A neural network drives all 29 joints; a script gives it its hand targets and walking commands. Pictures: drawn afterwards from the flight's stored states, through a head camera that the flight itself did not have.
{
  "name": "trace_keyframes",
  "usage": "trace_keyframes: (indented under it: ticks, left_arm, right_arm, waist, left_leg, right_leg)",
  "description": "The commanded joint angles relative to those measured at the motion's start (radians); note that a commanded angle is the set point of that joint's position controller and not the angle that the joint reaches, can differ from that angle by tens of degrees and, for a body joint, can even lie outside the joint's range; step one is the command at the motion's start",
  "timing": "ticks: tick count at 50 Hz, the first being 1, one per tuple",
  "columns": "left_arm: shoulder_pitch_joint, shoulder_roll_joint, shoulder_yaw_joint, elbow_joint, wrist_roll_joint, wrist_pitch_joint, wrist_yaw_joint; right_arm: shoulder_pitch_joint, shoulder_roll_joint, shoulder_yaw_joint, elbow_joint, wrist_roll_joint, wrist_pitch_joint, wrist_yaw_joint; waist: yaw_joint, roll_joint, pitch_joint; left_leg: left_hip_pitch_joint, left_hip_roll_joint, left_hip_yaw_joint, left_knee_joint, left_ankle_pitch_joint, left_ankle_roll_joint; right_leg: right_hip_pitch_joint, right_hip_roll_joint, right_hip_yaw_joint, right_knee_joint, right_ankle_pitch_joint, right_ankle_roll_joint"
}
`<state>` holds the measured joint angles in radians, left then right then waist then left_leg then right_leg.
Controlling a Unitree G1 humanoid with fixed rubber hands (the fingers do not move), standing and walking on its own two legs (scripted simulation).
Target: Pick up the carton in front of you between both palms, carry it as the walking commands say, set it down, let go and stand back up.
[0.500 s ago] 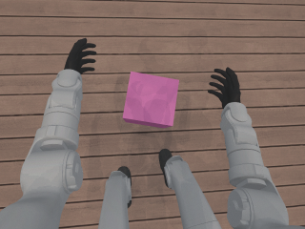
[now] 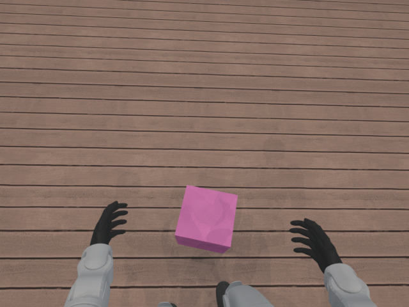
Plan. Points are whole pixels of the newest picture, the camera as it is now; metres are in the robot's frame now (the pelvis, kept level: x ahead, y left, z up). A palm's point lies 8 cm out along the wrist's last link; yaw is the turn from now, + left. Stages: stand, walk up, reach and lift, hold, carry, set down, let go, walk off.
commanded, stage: let go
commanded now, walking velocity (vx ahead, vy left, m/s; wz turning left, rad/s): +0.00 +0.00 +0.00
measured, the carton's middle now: (205, 221) +0.39 -0.06 -0.63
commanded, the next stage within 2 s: stand in 0.72 s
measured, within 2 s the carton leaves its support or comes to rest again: neither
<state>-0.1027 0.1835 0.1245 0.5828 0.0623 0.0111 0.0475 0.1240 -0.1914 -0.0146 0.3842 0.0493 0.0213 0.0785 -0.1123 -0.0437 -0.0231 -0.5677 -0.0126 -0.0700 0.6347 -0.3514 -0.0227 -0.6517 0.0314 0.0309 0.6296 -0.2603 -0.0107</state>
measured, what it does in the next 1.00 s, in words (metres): stands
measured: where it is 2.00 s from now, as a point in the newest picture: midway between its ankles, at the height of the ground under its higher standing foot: outside the picture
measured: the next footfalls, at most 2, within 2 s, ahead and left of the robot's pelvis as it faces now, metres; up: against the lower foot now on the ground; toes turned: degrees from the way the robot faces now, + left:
none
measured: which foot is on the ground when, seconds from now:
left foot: down 0.00-1.00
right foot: down 0.00-1.00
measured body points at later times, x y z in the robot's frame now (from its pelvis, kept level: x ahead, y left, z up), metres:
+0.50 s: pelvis +0.01 +0.02 +0.02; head +0.02 +0.02 +0.47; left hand +0.18 +0.26 -0.06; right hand +0.19 -0.21 -0.05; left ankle -0.04 +0.14 -0.72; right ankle +0.02 -0.11 -0.72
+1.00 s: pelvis +0.01 +0.00 +0.01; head +0.02 -0.02 +0.46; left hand +0.14 +0.30 -0.07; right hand +0.15 -0.28 -0.09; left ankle -0.04 +0.14 -0.72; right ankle +0.01 -0.11 -0.72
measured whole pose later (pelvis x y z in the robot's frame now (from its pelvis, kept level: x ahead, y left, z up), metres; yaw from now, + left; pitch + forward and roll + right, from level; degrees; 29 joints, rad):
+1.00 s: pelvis +0.01 +0.00 +0.01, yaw +0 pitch +0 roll +0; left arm 0.22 0.33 0.06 0.72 0.05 0.02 0.01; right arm 0.22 -0.34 -0.04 0.68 -0.05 0.02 -0.02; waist 0.01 0.05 0.02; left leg -0.17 -0.01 -0.07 0.51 -0.35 -0.02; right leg -0.26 0.03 0.03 0.53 -0.28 -0.01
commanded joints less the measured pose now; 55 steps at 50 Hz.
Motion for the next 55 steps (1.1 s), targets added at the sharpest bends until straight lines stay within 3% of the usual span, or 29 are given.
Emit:
trace_keyframes:
  ticks: [1,10,19,21,22,27,36,37,39,41,48,55]
  left_arm:
    - [0.055,0.075,0.006,-0.099,-0.005,-0.029,-0.014]
    - [0.245,0.083,-0.031,-0.176,-0.033,-0.007,-0.068]
    - [0.28,0.096,-0.071,-0.244,-0.067,0.055,-0.114]
    - [0.272,0.1,-0.072,-0.252,-0.067,0.068,-0.118]
    - [0.317,0.102,-0.074,-0.199,-0.079,0.038,-0.097]
    - [0.277,0.115,-0.079,-0.212,-0.079,0.047,-0.078]
    - [0.281,0.117,-0.064,-0.198,-0.061,0.082,-0.082]
    - [0.295,0.246,-0.026,-0.07,-0.015,0.053,-0.046]
    - [0.295,0.258,-0.027,-0.039,-0.004,0.026,-0.031]
    - [0.273,0.242,-0.03,-0.019,-0.003,0.011,-0.031]
    - [0.278,0.262,-0.033,0.063,-0.017,-0.014,-0.034]
    - [0.283,0.296,-0.038,0.134,-0.025,-0.016,-0.025]
  right_arm:
    - [0.054,-0.092,-0.013,-0.098,0.01,-0.021,-0.008]
    - [0.087,-0.118,-0.041,-0.052,-0.018,-0.003,-0.008]
    - [0.091,-0.123,-0.066,-0.037,-0.059,0.055,-0.013]
    - [0.084,-0.12,-0.069,-0.038,-0.063,0.068,-0.011]
    - [0.035,-0.155,-0.08,-0.089,-0.078,0.115,-0.035]
    - [0.055,-0.135,-0.05,-0.078,-0.066,0.158,-0.055]
    - [0.036,-0.125,-0.037,-0.107,-0.076,0.203,-0.065]
    - [0.0,-0.238,-0.071,0.038,-0.087,0.114,-0.103]
    - [0.035,-0.219,-0.063,0.075,-0.097,0.046,-0.111]
    - [0.043,-0.217,-0.061,0.115,-0.1,0.014,-0.105]
    - [0.047,-0.254,-0.055,0.211,-0.094,-0.021,-0.104]
    - [0.063,-0.283,-0.044,0.292,-0.09,-0.026,-0.112]
  waist:
    - [0.043,0.047,-0.316]
    - [0.093,0.083,-0.13]
    - [0.092,0.049,0.02]
    - [0.092,0.049,0.043]
    - [0.094,0.045,-0.011]
    - [0.096,0.08,0.032]
    - [0.113,0.067,0.077]
    - [0.137,0.139,0.101]
    - [0.124,0.085,0.062]
    - [0.121,0.06,0.052]
    - [0.119,0.037,-0.042]
    - [0.117,0.035,-0.03]
  left_leg:
    - [0.054,-0.052,0.061,-0.134,0.27,0.009]
    - [0.333,-0.022,0.039,-0.249,0.368,-0.005]
    - [0.382,-0.012,0.038,-0.3,0.318,-0.004]
    - [0.375,-0.011,0.04,-0.301,0.294,-0.001]
    - [0.423,-0.01,0.038,-0.267,0.38,-0.002]
    - [0.392,-0.011,0.034,-0.25,0.374,-0.002]
    - [0.354,-0.016,0.058,-0.261,0.237,0.011]
    - [0.269,0.02,0.023,-0.218,0.095,-0.009]
    - [0.315,0.036,-0.006,-0.211,-0.018,0.002]
    - [0.326,0.046,-0.026,-0.214,-0.054,0.013]
    - [0.396,0.061,-0.034,-0.177,0.247,0.019]
    - [0.422,0.071,-0.046,-0.183,0.319,0.02]
  right_leg:
    - [0.569,-0.006,0.025,-0.05,0.56,0.052]
    - [0.569,0.023,-0.013,-0.185,0.394,0.042]
    - [0.626,0.034,-0.029,-0.223,0.273,0.03]
    - [0.64,0.033,-0.031,-0.223,0.253,0.029]
    - [0.6,0.066,-0.048,-0.194,0.226,0.037]
    - [0.572,0.058,-0.035,-0.183,0.198,0.027]
    - [0.62,0.041,-0.027,-0.192,0.155,0.03]
    - [0.449,-0.048,0.011,-0.191,0.106,0.031]
    - [0.395,-0.067,0.049,-0.214,-0.034,0.017]
    - [0.362,-0.067,0.062,-0.224,-0.103,0.008]
    - [0.442,-0.083,0.063,-0.178,0.207,-0.007]
    - [0.477,-0.1,0.067,-0.186,0.283,-0.016]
